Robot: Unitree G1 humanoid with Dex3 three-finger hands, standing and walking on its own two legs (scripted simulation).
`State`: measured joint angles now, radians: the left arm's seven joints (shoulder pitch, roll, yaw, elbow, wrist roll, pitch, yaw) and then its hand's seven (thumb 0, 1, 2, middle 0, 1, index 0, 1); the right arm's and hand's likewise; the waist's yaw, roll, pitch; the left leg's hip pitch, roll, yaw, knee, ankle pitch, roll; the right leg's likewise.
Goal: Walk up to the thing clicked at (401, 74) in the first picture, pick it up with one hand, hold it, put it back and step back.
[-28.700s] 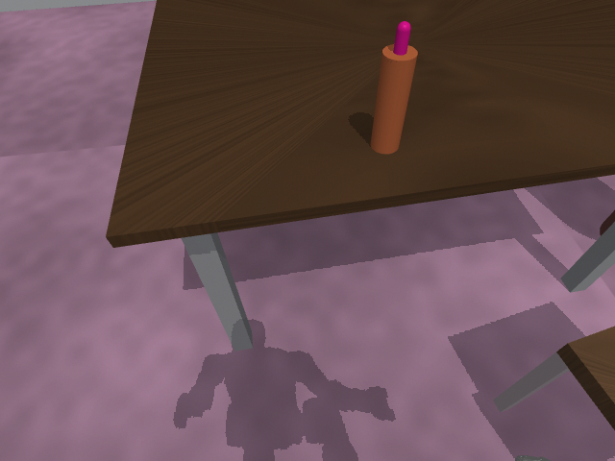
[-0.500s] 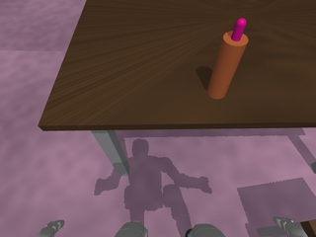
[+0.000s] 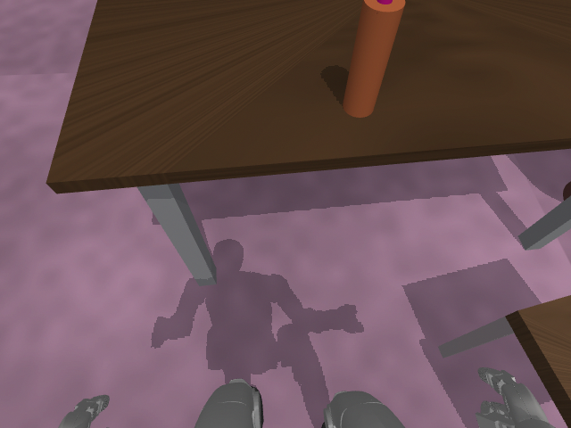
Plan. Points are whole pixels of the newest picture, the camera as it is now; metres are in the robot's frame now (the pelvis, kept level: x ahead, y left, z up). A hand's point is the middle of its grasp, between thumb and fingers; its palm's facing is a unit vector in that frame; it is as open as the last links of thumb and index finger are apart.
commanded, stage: step back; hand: right
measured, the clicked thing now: (372, 47) +0.62 -0.13 +0.12
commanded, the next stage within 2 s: none
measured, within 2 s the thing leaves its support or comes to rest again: neither
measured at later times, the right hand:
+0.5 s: hand out of the picture -0.02 -0.27 -0.14, palm faces -0.15 +0.90 -0.41, open 7.4 cm
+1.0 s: hand out of the picture -0.16 -0.32 -0.15, palm faces -0.12 +0.91 -0.39, open 7.4 cm
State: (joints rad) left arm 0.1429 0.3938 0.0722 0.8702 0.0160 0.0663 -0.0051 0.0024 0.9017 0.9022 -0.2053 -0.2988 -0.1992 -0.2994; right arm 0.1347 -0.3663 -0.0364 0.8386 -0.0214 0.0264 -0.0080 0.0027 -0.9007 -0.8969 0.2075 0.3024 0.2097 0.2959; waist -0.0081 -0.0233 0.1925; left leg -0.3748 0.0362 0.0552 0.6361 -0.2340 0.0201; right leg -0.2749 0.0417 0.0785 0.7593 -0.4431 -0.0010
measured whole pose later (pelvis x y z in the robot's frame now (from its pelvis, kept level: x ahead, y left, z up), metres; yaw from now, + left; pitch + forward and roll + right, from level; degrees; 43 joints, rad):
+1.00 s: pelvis -0.28 -0.05 +0.00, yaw +5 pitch -1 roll +1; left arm 0.18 0.36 0.06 0.81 0.04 0.05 0.01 0.00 0.90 0.90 -0.21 -0.30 -0.20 -0.30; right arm 0.18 -0.41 -0.05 0.86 0.00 0.05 -0.02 0.00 -0.91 -0.90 0.20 0.30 0.21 0.30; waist 0.02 0.02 0.15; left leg -0.40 -0.08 -0.09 0.99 -0.52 -0.02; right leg -0.32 -0.03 0.01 0.63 -0.29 -0.01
